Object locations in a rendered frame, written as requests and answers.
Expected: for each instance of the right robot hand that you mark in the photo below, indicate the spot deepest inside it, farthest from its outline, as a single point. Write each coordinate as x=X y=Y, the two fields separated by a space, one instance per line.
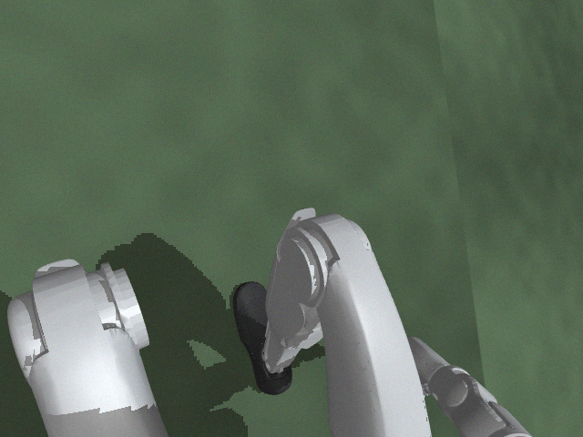
x=427 y=362

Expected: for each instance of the right robot arm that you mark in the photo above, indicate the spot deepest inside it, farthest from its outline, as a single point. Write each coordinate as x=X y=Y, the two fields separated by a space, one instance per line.
x=472 y=408

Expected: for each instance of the right robot foot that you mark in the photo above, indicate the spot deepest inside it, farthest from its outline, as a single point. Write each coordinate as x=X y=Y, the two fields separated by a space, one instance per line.
x=251 y=319

